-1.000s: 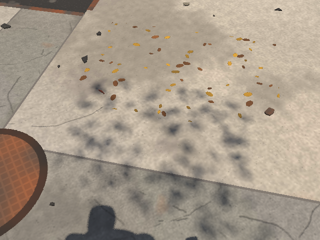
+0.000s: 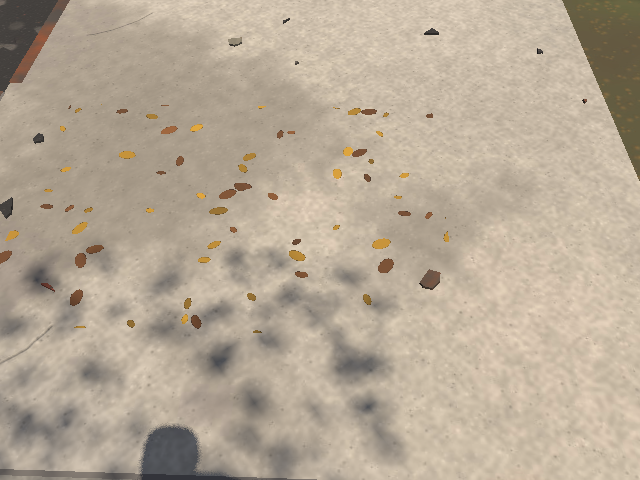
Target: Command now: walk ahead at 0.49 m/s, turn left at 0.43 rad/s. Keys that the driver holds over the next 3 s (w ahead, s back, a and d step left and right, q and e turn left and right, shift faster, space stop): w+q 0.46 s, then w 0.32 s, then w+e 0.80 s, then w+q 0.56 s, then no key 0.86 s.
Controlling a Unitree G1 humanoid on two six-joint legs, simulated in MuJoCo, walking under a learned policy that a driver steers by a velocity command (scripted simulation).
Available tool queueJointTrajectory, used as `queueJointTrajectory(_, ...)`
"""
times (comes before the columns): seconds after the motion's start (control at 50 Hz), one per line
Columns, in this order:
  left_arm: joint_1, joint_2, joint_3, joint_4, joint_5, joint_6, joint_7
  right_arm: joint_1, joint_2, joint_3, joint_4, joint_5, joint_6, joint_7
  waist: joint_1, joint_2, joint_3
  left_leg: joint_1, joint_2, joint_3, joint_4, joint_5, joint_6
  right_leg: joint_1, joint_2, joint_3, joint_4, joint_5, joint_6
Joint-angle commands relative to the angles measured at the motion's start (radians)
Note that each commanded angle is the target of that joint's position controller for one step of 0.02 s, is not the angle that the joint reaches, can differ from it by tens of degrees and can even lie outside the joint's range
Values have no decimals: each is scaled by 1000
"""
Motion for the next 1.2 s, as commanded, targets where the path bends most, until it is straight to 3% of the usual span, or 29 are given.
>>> queueJointTrajectory(0.02, 17, 179, 46, -38, -8, 18, 16, -148, -49, -4, -138, 0, -20, 27, 16, -73, 81, -64, -25, 60, -60, -80, 37, 29, -334, 29, 41, 736, -78)
queueJointTrajectory(0.08, 0, 222, 56, -51, -8, 45, 35, -43, -107, -34, -147, 2, -6, 32, -70, -142, -39, 134, -123, 140, -40, -237, 100, 68, -337, -1, 292, 1210, -57)
queueJointTrajectory(0.12, -36, 224, 49, -69, -13, 45, 41, 233, -208, -87, -100, 4, 4, 8, -234, -99, -185, 584, -138, 61, -147, -185, 181, -160, -284, -16, 711, 1044, -14)
queueJointTrajectory(0.14, 46, 92, 10, -117, 16, 21, 26, 292, -306, -109, -87, 0, 9, -12, -166, 136, -283, 976, 116, -392, -136, -227, 329, -599, -121, 10, 1092, 190, 48)
queueJointTrajectory(0.16, 40, 93, -6, -134, 5, -24, 5, 286, -287, -96, -113, -5, -5, -9, -157, 133, -429, 1120, 260, -840, -290, -310, 463, -808, 11, 248, 1292, -293, 56)
queueJointTrajectory(0.18, -74, 164, 14, -165, -34, -50, -13, 262, -220, -79, -112, -12, -12, -9, -194, 48, -325, 1055, 229, -710, -343, -325, 398, -904, -59, 329, 1294, -215, 36)
queueJointTrajectory(0.2, -110, 163, 8, -186, -42, -64, -17, 200, -187, -69, -116, -6, -16, -10, -152, -20, -189, 894, 189, -565, -359, -282, 352, -906, -106, 314, 1197, -126, 23)
queueJointTrajectory(0.22, -114, 151, 8, -181, -20, -66, -12, 130, -165, -62, -127, -2, -16, -10, -100, -87, -107, 741, 142, -471, -374, -194, 317, -863, -143, 295, 1093, -82, 29)
queueJointTrajectory(0.24, -100, 161, 17, -176, -1, -57, -7, 83, -137, -52, -142, -9, -17, -13, -67, -74, -67, 636, 106, -403, -398, -100, 304, -801, -167, 291, 1029, -47, 43)
queueJointTrajectory(0.32, -78, 123, 6, -180, 18, -15, 0, 58, -166, -58, -138, -12, -19, -34, -28, -16, -35, 418, 47, -275, -443, 63, 301, -702, -175, 242, 861, 42, 123)
queueJointTrajectory(0.4, -247, 77, -16, -220, 12, -16, -1, 108, -190, -65, -111, 0, -3, -55, -99, 32, -25, 350, -32, -201, -408, -76, 224, -612, -113, 217, 520, 321, 148)
queueJointTrajectory(0.5, -288, 134, 8, -231, -12, -35, -21, 168, -176, -62, -82, 4, 10, -58, -115, 79, -52, 488, 43, -337, -303, -224, 182, -558, -91, 265, 355, 337, 114)
queueJointTrajectory(0.56, -148, 164, 35, -197, -3, -48, -20, 158, -137, -50, -78, -8, 11, -54, -36, 97, -79, 512, 27, -343, -158, -128, 136, -382, -90, 229, 297, 252, 38)
queueJointTrajectory(0.58, -32, 205, 47, -188, 13, -54, -15, 167, -82, -29, -89, -17, 8, -49, 16, 24, -188, 450, -29, -282, 68, -178, 100, -187, -206, 341, 304, 222, -21)
queueJointTrajectory(0.6, 72, 310, 74, -153, 30, -45, -16, 312, -16, -8, -103, 3, -3, -49, -26, -279, -310, 128, -179, -142, 429, -480, 18, 138, -420, 780, 219, 36, -194)
queueJointTrajectory(0.62, 119, 250, 68, -130, -2, -39, -29, 318, -85, -14, -91, 17, -9, -51, -2, -332, -294, -62, -159, -161, 597, -658, 2, 173, -483, 1042, 109, -251, -241)
queueJointTrajectory(0.64, 69, 180, 47, -140, -11, -35, -27, 213, -156, -33, -96, 21, -8, -52, 22, -207, -156, -121, -113, -176, 660, -575, 7, 73, -449, 925, 92, -304, -201)
queueJointTrajectory(0.66, 25, 152, 37, -148, -2, -27, -24, 123, -161, -32, -116, 6, -6, -54, 19, -132, -90, -111, -76, -134, 651, -504, 10, -32, -404, 778, 98, -208, -170)
queueJointTrajectory(0.7, -27, 114, 20, -141, 10, -24, -20, 62, -133, -32, -138, -17, -13, -47, -19, -122, -17, -55, -16, -111, 533, -409, 14, -186, -326, 605, 63, 6, -155)
queueJointTrajectory(0.84, 17, 160, 29, -85, -17, -16, -10, -41, -42, 1, -159, -26, -24, -36, -14, -116, -4, 24, 5, -31, 142, -229, -27, -243, -270, 408, -10, 309, -175)
queueJointTrajectory(0.96, 107, 182, 35, -37, -33, 14, 0, -197, -55, -3, -185, -8, -51, -12, 29, -126, 13, 166, -62, -20, -125, -73, -43, -231, -267, 408, 47, 310, -143)
queueJointTrajectory(1.02, 95, 198, 43, -33, -34, 28, 8, -154, -97, -23, -177, -5, -63, -10, -25, -145, -7, 294, -71, -25, -209, -125, -7, -208, -285, 455, 126, 318, -108)
queueJointTrajectory(1.06, 75, 151, 26, -47, -22, 26, 7, 49, -165, -58, -131, -22, -66, -27, -133, -115, -142, 637, -9, -60, -225, -128, 57, -317, -194, 396, 385, 377, -53)
queueJointTrajectory(1.08, 67, 73, 0, -85, 9, 21, 9, 224, -242, -77, -114, -35, -57, -40, -195, 47, -306, 909, 204, -271, -191, -112, 117, -504, -106, 315, 706, 77, -8)
queueJointTrajectory(1.1, 191, 37, -10, -110, -30, 7, 9, 237, -268, -81, -94, -40, -43, -31, -126, 322, -377, 1059, 363, -667, -310, -347, 252, -798, -33, 289, 958, -306, 26)
queueJointTrajectory(1.12, 143, 140, 16, -86, -50, 11, 12, 200, -168, -59, -97, -27, -41, -28, -144, 170, -254, 964, 323, -632, -355, -485, 229, -885, -95, 334, 1066, -249, 35)
queueJointTrajectory(1.14, 65, 165, 27, -100, -50, 16, 9, 155, -121, -45, -97, -19, -40, -30, -143, 109, -143, 854, 284, -474, -369, -450, 196, -905, -125, 319, 1076, -156, 36)
queueJointTrajectory(1.16, 39, 148, 27, -99, -42, 22, 10, 101, -97, -36, -94, -24, -42, -27, -113, 50, -93, 749, 239, -376, -398, -356, 180, -867, -155, 304, 1060, -86, 45)
queueJointTrajectory(1.2, 23, 116, 29, -110, -33, 38, 3, 38, -74, -32, -81, -36, -47, -27, -68, 77, -27, 608, 189, -233, -460, -233, 171, -804, -197, 301, 1005, -7, 56)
